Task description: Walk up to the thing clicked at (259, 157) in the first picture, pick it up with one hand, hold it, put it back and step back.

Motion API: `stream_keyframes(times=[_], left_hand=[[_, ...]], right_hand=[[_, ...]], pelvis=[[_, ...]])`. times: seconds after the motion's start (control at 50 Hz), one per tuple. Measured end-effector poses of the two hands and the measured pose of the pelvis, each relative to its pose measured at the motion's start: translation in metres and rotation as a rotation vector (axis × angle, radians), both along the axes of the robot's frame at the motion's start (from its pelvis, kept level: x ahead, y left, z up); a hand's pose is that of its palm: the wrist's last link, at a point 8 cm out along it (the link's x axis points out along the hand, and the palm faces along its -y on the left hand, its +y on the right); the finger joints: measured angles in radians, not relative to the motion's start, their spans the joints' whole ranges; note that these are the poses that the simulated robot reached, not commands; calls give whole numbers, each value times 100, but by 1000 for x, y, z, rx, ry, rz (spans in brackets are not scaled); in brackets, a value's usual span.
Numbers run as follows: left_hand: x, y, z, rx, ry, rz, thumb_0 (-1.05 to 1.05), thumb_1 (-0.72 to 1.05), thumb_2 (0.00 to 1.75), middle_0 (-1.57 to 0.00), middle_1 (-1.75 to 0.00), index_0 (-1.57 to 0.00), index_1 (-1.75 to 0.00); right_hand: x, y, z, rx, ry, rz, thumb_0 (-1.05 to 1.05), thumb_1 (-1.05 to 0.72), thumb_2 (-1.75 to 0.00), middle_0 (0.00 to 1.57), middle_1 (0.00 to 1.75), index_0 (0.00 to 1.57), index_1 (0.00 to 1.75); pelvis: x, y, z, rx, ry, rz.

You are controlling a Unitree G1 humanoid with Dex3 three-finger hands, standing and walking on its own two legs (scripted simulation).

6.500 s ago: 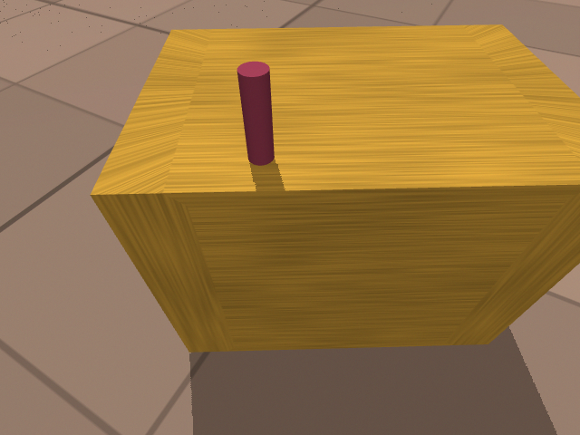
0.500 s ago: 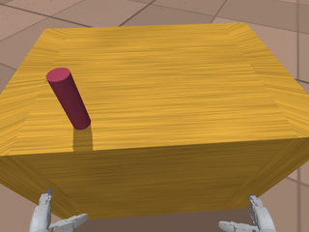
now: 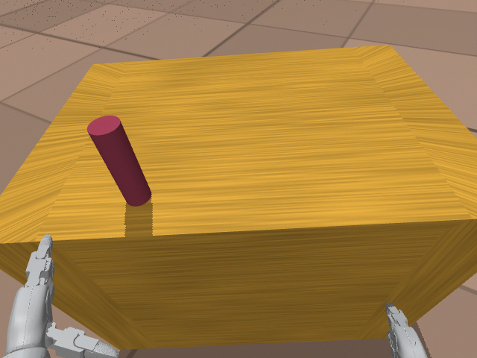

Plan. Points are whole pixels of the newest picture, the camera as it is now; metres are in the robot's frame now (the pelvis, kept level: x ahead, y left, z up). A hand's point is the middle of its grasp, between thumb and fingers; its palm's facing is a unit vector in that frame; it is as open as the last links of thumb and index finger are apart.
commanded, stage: rise first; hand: left
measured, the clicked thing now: (123, 165) +0.41 +0.24 +0.11
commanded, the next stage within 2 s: go down in 1.16 s
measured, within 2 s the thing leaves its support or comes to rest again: neither
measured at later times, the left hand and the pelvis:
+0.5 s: hand (48, 293) +0.17 +0.25 +0.13, palm faces +0.36 -0.82 -0.45, open 17.5 cm; pelvis -0.01 -0.01 +0.00, yaw +1 degrees
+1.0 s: hand (26, 272) +0.18 +0.25 +0.18, palm faces +0.41 -0.79 -0.46, open 17.6 cm; pelvis -0.01 -0.01 +0.00, yaw +1 degrees
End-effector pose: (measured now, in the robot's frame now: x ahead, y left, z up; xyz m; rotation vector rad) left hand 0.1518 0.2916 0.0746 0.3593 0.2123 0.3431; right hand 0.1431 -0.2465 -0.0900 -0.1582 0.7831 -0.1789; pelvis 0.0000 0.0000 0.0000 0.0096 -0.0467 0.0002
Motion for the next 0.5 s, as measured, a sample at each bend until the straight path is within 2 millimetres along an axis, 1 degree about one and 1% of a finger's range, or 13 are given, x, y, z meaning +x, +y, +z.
stream_keyframes(times=[0.18, 0.36, 0.5], left_hand=[[-12, -1, 35, 84, -113, -17, -1, -52, 0, -4, -4, -5, -3], [-18, -5, 62, 146, -211, -40, -1, -54, 0, -5, -4, -6, -4], [-18, -4, 79, 192, -276, -50, -1, -54, 0, -5, -4, -5, -4]], right_hand=[[-2, -10, -2, -7, 0, 2, -1, 51, -1, 6, 5, 5, 5], [2, -8, -4, 5, -11, 15, -1, 50, -2, 6, 5, 5, 5], [4, -10, -1, 7, -35, 6, -1, 51, -2, 6, 5, 5, 5]], pelvis=[[-6, -6, 0, 1, -11, 11], [-8, -9, 0, 2, -14, 20], [-8, -9, 0, 3, -19, 22]])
